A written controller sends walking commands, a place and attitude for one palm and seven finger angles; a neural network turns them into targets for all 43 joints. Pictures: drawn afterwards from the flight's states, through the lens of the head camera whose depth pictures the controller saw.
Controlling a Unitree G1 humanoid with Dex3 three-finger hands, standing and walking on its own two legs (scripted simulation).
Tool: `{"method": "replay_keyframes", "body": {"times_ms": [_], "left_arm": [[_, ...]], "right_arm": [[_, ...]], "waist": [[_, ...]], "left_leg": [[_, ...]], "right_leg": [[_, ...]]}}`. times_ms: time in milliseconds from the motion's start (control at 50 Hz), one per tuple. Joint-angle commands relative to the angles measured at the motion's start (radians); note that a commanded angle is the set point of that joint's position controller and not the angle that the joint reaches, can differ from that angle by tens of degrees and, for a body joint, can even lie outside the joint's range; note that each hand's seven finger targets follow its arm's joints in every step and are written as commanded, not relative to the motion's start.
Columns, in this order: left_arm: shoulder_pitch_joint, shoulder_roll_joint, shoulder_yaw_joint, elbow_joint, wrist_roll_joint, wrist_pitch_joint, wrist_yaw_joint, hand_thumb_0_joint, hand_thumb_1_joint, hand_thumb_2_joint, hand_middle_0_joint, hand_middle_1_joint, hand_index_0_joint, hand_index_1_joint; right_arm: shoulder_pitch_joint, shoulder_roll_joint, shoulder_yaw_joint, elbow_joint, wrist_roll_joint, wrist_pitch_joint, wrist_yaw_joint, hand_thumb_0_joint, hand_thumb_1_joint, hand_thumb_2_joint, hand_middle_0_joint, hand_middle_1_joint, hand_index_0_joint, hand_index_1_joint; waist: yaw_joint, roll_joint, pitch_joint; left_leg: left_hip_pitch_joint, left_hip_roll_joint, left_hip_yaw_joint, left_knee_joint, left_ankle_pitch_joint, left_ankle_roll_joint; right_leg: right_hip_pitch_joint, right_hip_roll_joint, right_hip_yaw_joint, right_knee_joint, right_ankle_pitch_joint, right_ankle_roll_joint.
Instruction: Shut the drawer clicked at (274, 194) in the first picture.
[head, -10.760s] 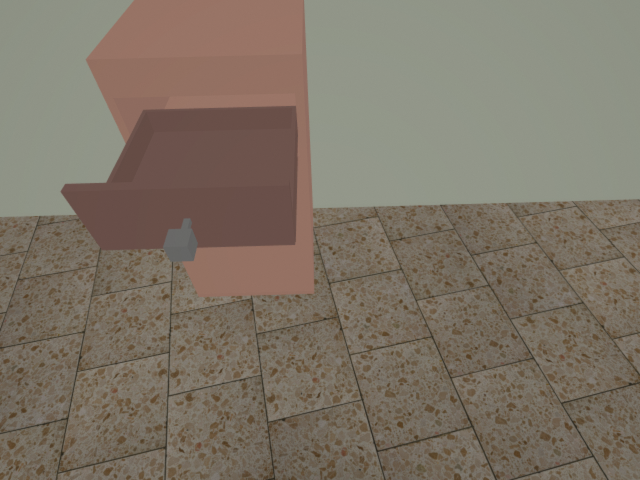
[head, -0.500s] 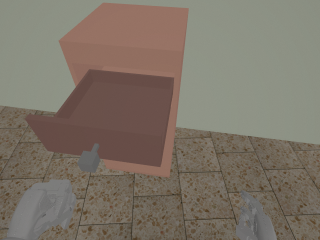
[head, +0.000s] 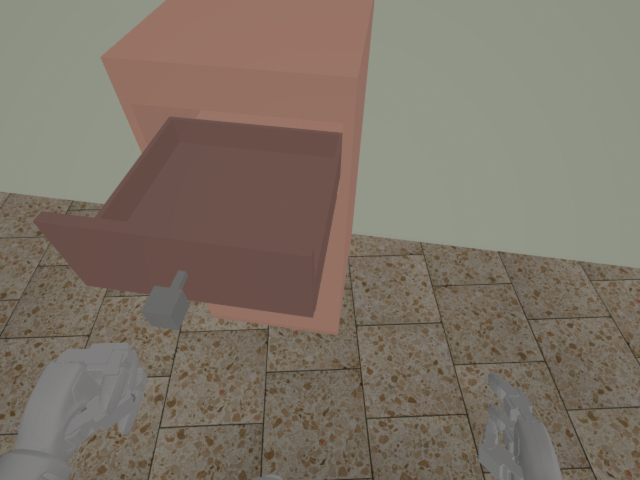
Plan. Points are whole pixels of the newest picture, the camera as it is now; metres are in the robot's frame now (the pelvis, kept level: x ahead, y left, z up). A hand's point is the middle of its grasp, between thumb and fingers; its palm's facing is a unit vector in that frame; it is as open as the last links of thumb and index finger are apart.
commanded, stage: bring the fist close to the handle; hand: left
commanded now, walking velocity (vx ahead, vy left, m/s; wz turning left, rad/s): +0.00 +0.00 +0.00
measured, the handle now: (172, 295) +0.35 +0.24 +0.00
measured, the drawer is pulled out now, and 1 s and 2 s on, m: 0.30 0.30 0.22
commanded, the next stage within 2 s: push the drawer shut in 1.08 s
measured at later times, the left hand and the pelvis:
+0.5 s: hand (166, 375) +0.23 +0.21 +0.02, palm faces -0.10 -0.99 -0.04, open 3.3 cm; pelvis +0.00 +0.02 -0.03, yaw -1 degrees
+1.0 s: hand (181, 362) +0.26 +0.20 +0.00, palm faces -0.08 -0.99 -0.07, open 3.2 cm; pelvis +0.00 +0.02 -0.04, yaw -1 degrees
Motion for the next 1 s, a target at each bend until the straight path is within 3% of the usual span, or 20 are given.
{"method": "replay_keyframes", "body": {"times_ms": [0,20,80,180,220,240,320,380,480,500,520,600,660,680,740,800,840,920,980], "left_arm": [[-0.072,0.167,0.106,-0.153,-0.022,-0.073,-0.010,0.000,0.900,0.900,-1.400,-1.600,-1.400,-1.600],[-0.076,0.173,0.117,-0.148,-0.019,-0.073,0.000,0.000,0.900,0.900,-1.400,-1.600,-1.400,-1.600],[-0.082,0.150,0.105,-0.123,-0.017,-0.069,0.012,0.000,0.900,0.900,-1.400,-1.600,-1.400,-1.600],[-0.130,0.107,0.035,-0.142,0.007,-0.086,0.034,0.000,0.900,0.900,-1.400,-1.600,-1.400,-1.600],[-0.116,0.120,0.047,-0.131,0.018,-0.094,0.047,0.000,0.900,0.900,-1.400,-1.600,-1.400,-1.600],[-0.124,0.115,0.036,-0.121,0.022,-0.097,0.049,0.000,0.900,0.900,-1.400,-1.600,-1.400,-1.600],[-0.155,0.121,0.033,-0.131,0.035,-0.115,0.068,0.000,0.900,0.900,-1.400,-1.600,-1.400,-1.600],[-0.182,0.090,-0.006,-0.152,0.038,-0.120,0.077,0.000,0.900,0.900,-1.400,-1.600,-1.400,-1.600],[-0.191,0.097,-0.003,-0.119,0.056,-0.123,0.099,0.000,0.900,0.900,-1.400,-1.600,-1.400,-1.600],[-0.212,0.077,-0.027,-0.118,0.053,-0.122,0.097,0.000,0.900,0.900,-1.400,-1.600,-1.400,-1.600],[-0.242,0.097,-0.014,-0.109,0.058,-0.126,0.102,0.000,0.900,0.900,-1.400,-1.600,-1.400,-1.600],[-0.269,0.085,-0.039,-0.116,0.064,-0.128,0.102,0.000,0.900,0.900,-1.400,-1.600,-1.400,-1.600],[-0.337,0.102,-0.037,-0.096,0.073,-0.131,0.112,0.000,0.900,0.900,-1.400,-1.600,-1.400,-1.600],[-0.329,0.088,-0.049,-0.113,0.071,-0.132,0.112,0.000,0.900,0.900,-1.400,-1.600,-1.400,-1.600],[-0.282,0.128,-0.009,-0.148,0.067,-0.125,0.127,0.000,0.900,0.900,-1.400,-1.600,-1.400,-1.600],[-0.241,0.114,-0.015,-0.160,0.062,-0.105,0.140,0.000,0.900,0.900,-1.400,-1.600,-1.400,-1.600],[-0.242,0.106,-0.014,-0.100,0.062,-0.085,0.145,0.000,0.900,0.900,-1.400,-1.600,-1.400,-1.600],[-0.276,0.128,0.009,-0.051,0.056,-0.080,0.134,0.000,0.900,0.900,-1.400,-1.600,-1.400,-1.600],[-0.266,0.121,0.000,-0.088,0.045,-0.104,0.111,0.000,0.900,0.900,-1.400,-1.600,-1.400,-1.600]], "right_arm": [[-0.075,-0.120,-0.054,-0.152,-0.002,-0.050,-0.009,0.000,-0.900,-0.900,0.200,0.300,0.200,0.300],[-0.078,-0.119,-0.056,-0.149,-0.006,-0.044,-0.008,0.000,-0.900,-0.900,0.200,0.300,0.200,0.300],[-0.075,-0.116,-0.060,-0.159,-0.005,-0.029,-0.003,0.000,-0.900,-0.900,0.200,0.300,0.200,0.300],[-0.052,-0.119,-0.060,-0.172,-0.012,-0.018,0.006,0.000,-0.900,-0.900,0.200,0.300,0.200,0.300],[-0.049,-0.121,-0.064,-0.172,-0.017,-0.012,0.009,0.000,-0.900,-0.900,0.200,0.300,0.200,0.300],[-0.042,-0.124,-0.065,-0.174,-0.016,-0.006,0.010,0.000,-0.900,-0.900,0.200,0.300,0.200,0.300],[-0.039,-0.126,-0.065,-0.180,-0.019,0.006,0.012,0.000,-0.900,-0.900,0.200,0.300,0.200,0.300],[-0.033,-0.126,-0.063,-0.193,-0.021,0.015,0.017,0.000,-0.900,-0.900,0.200,0.300,0.200,0.300],[-0.022,-0.128,-0.066,-0.195,-0.025,0.040,0.020,0.000,-0.900,-0.900,0.200,0.300,0.200,0.300],[-0.023,-0.127,-0.064,-0.201,-0.025,0.044,0.021,0.000,-0.900,-0.900,0.200,0.300,0.200,0.300],[-0.022,-0.132,-0.063,-0.194,-0.027,0.050,0.020,0.000,-0.900,-0.900,0.200,0.300,0.200,0.300],[-0.018,-0.134,-0.064,-0.205,-0.027,0.064,0.023,0.000,-0.900,-0.900,0.200,0.300,0.200,0.300],[-0.013,-0.140,-0.061,-0.201,-0.030,0.076,0.022,0.000,-0.900,-0.900,0.200,0.300,0.200,0.300],[-0.016,-0.135,-0.060,-0.210,-0.030,0.078,0.023,0.000,-0.900,-0.900,0.200,0.300,0.200,0.300],[-0.017,-0.133,-0.061,-0.225,-0.026,0.090,0.022,0.000,-0.900,-0.900,0.200,0.300,0.200,0.300],[-0.015,-0.127,-0.062,-0.231,-0.022,0.104,0.026,0.000,-0.900,-0.900,0.200,0.300,0.200,0.300],[-0.012,-0.126,-0.060,-0.226,-0.022,0.120,0.024,0.000,-0.900,-0.900,0.200,0.300,0.200,0.300],[-0.021,-0.134,-0.059,-0.226,-0.019,0.135,0.017,0.000,-0.900,-0.900,0.200,0.300,0.200,0.300],[-0.018,-0.131,-0.059,-0.237,-0.018,0.130,0.016,0.000,-0.900,-0.900,0.200,0.300,0.200,0.300]], "waist": [[-0.015,-0.012,-0.140],[-0.015,-0.044,-0.144],[-0.010,-0.017,-0.146],[-0.029,0.007,-0.175],[-0.023,-0.012,-0.187],[-0.032,-0.025,-0.185],[-0.027,0.001,-0.207],[-0.033,0.027,-0.239],[-0.033,0.012,-0.264],[-0.041,0.004,-0.259],[-0.046,-0.009,-0.256],[-0.041,0.039,-0.296],[-0.053,0.021,-0.300],[-0.045,0.035,-0.320],[-0.021,0.059,-0.370],[-0.023,0.046,-0.376],[-0.041,-0.014,-0.335],[-0.052,-0.045,-0.267],[-0.046,-0.003,-0.306]], "left_leg": [[0.035,-0.038,0.019,-0.092,0.207,0.035],[0.024,-0.036,0.017,-0.086,0.217,0.037],[0.017,-0.037,0.020,-0.089,0.212,0.034],[0.016,-0.034,0.014,-0.071,0.223,0.033],[-0.003,-0.029,0.008,-0.061,0.228,0.032],[-0.009,-0.028,0.007,-0.054,0.223,0.032],[-0.033,-0.024,-0.002,-0.035,0.207,0.026],[-0.035,-0.022,-0.006,-0.019,0.206,0.022],[-0.068,-0.015,-0.015,0.014,0.226,0.015],[-0.079,-0.016,-0.016,0.020,0.204,0.016],[-0.103,-0.014,-0.023,0.030,0.196,0.018],[-0.096,-0.012,-0.026,0.048,0.207,0.010],[-0.123,-0.009,-0.035,0.067,0.184,0.011],[-0.117,-0.012,-0.033,0.064,0.182,0.012],[-0.083,-0.011,-0.028,0.057,0.233,0.010],[-0.080,-0.012,-0.018,0.057,0.262,0.012],[-0.129,-0.015,-0.009,0.067,0.224,0.021],[-0.198,-0.023,0.004,0.076,0.136,0.030],[-0.166,-0.024,0.007,0.075,0.163,0.030]], "right_leg": [[0.063,-0.022,0.112,-0.148,0.148,0.022],[0.063,-0.020,0.108,-0.138,0.161,0.023],[0.034,-0.016,0.085,-0.110,0.162,0.021],[-0.024,-0.008,0.056,-0.050,0.182,0.018],[-0.036,-0.005,0.051,-0.031,0.180,0.014],[-0.053,-0.004,0.048,-0.022,0.176,0.015],[-0.095,-0.002,0.040,0.020,0.143,0.010],[-0.128,-0.005,0.033,0.046,0.134,0.010],[-0.173,-0.002,0.027,0.092,0.138,0.008],[-0.190,-0.002,0.027,0.094,0.121,0.011],[-0.202,0.001,0.029,0.106,0.110,0.009],[-0.230,-0.002,0.028,0.132,0.107,0.006],[-0.270,0.001,0.029,0.152,0.085,0.006],[-0.256,0.000,0.031,0.151,0.083,0.005],[-0.217,-0.001,0.032,0.149,0.113,0.001],[-0.187,-0.001,0.032,0.138,0.149,0.006],[-0.187,0.003,0.034,0.129,0.149,0.012],[-0.191,0.002,0.048,0.104,0.094,0.013],[-0.174,-0.002,0.053,0.106,0.118,0.011]]}}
